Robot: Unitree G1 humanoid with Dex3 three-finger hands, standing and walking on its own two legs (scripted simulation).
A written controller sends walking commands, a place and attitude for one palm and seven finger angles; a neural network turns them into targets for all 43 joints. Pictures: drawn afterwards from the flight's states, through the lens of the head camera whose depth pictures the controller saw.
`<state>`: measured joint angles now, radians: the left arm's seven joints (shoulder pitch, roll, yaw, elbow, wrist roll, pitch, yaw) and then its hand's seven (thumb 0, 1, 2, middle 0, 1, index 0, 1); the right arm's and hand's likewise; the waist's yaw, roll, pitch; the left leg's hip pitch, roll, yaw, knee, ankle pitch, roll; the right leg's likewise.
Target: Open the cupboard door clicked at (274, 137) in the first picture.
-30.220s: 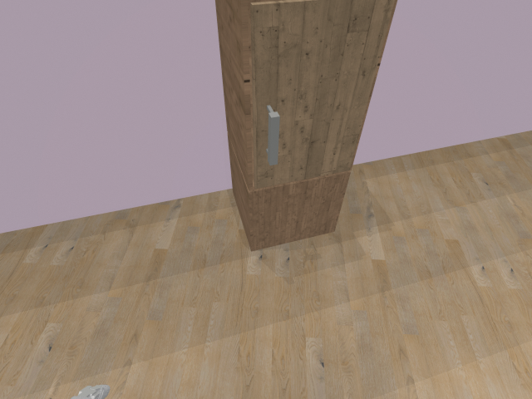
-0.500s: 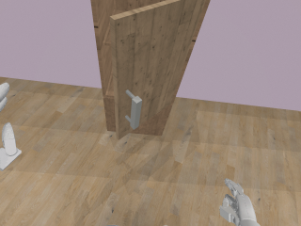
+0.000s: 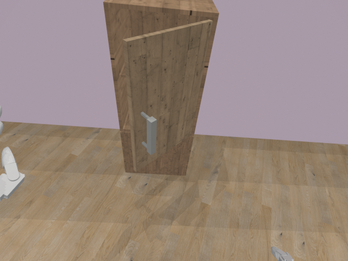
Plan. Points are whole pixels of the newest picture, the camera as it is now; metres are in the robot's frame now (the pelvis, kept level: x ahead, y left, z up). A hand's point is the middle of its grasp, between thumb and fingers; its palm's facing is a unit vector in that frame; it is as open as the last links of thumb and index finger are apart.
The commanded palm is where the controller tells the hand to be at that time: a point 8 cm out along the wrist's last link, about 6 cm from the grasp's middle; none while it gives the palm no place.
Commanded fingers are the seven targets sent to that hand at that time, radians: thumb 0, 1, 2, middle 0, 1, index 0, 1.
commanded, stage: stop stepping back and stand still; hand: left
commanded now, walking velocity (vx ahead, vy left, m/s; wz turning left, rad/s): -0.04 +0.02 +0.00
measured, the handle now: (147, 133) +0.59 +0.13 -0.09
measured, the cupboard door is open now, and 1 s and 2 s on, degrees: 45 45 45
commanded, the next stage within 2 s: let the arm hang, fingers relaxed in 0.32 s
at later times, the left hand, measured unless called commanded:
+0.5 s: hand (37, 207) +0.20 +0.28 +0.08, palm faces +0.30 -0.83 -0.47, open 7.4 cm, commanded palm none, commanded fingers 0.00 0.90 0.90 -0.20 -0.30 -0.20 -0.30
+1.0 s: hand out of the picture -0.09 +0.21 -0.16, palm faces +0.03 -0.97 -0.24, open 7.3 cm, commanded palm none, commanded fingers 0.00 0.90 0.90 -0.20 -0.30 -0.20 -0.30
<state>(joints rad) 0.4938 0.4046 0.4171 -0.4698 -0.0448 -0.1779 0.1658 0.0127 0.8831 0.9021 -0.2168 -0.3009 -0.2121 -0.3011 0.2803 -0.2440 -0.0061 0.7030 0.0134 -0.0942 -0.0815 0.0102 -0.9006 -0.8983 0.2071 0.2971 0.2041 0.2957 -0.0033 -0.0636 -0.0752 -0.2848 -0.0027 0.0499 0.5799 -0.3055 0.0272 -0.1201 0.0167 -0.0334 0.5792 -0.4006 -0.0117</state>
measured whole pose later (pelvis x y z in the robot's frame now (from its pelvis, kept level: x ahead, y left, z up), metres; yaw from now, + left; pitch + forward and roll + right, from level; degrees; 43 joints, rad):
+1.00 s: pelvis -0.05 +0.00 +0.01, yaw +1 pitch -2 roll -1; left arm 0.31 0.24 0.01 1.12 0.02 0.02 0.01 0.00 0.93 0.90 -0.21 -0.30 -0.20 -0.30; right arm 0.26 -0.20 0.00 1.09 -0.02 0.02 -0.02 0.00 -0.90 -0.90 0.20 0.30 0.20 0.30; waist 0.01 0.00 0.06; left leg -0.24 -0.02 -0.02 0.43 -0.16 0.02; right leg -0.16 0.02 -0.04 0.40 -0.20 -0.02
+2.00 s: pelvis -0.01 -0.01 +0.02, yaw +1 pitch -1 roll +0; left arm 0.29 0.15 0.01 1.15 0.01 -0.01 0.04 0.00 0.91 0.90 -0.20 -0.30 -0.20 -0.30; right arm 0.26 -0.14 0.01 1.15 -0.01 -0.01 -0.04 0.00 -0.91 -0.90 0.20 0.30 0.20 0.29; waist 0.00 -0.01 0.04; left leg -0.17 -0.01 -0.01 0.40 -0.21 0.01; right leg -0.12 0.03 -0.03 0.40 -0.26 -0.04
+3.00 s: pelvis -0.02 -0.05 +0.02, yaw -22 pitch +2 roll +2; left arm 0.27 0.18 0.08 0.95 0.03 0.02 0.02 0.00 0.90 0.90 -0.21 -0.30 -0.20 -0.30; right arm 0.06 -0.22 -0.07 0.92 -0.01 0.04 -0.04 0.00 -0.91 -0.90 0.20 0.30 0.20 0.29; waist 0.05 -0.01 0.09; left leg -0.48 0.03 -0.05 1.03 -0.40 -0.06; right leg -0.24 0.11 0.16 0.46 -0.23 -0.09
